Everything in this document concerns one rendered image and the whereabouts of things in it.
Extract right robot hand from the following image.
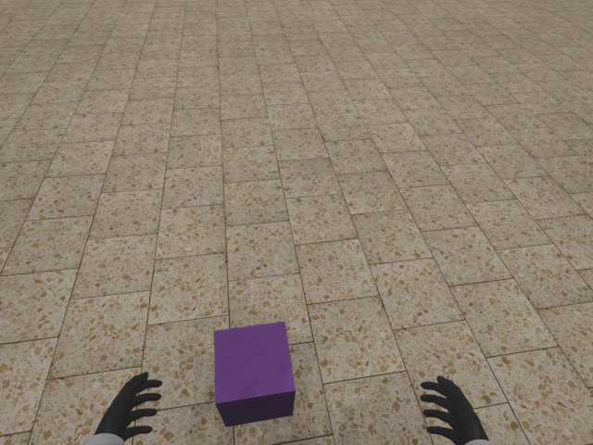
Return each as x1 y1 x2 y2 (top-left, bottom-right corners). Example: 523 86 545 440
420 375 489 445

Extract carton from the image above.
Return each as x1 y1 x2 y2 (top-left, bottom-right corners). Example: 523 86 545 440
214 322 296 427

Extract left robot hand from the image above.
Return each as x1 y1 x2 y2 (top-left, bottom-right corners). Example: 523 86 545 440
95 372 162 442

